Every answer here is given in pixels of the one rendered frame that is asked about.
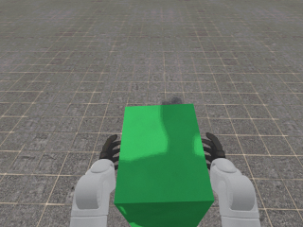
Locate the carton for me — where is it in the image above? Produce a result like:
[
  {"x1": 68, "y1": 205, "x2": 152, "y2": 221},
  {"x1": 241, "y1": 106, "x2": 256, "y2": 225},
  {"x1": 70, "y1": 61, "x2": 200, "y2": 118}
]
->
[{"x1": 114, "y1": 103, "x2": 214, "y2": 227}]

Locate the robot right hand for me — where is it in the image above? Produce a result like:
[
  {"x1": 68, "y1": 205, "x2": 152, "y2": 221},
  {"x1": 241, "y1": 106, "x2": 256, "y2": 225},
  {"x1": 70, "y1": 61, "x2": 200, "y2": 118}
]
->
[{"x1": 201, "y1": 132, "x2": 226, "y2": 170}]

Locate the robot left hand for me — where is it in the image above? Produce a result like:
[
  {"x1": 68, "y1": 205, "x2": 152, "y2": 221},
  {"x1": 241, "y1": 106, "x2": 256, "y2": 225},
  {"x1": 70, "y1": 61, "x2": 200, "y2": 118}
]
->
[{"x1": 98, "y1": 134, "x2": 121, "y2": 170}]

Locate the left robot forearm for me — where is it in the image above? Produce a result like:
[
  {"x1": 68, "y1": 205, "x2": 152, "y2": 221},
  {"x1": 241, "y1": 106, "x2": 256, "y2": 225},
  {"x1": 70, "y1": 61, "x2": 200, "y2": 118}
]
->
[{"x1": 69, "y1": 159, "x2": 116, "y2": 227}]

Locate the right robot forearm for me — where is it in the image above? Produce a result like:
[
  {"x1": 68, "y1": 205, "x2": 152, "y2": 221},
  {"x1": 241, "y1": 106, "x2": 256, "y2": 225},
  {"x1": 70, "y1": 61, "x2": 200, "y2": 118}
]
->
[{"x1": 209, "y1": 158, "x2": 261, "y2": 227}]

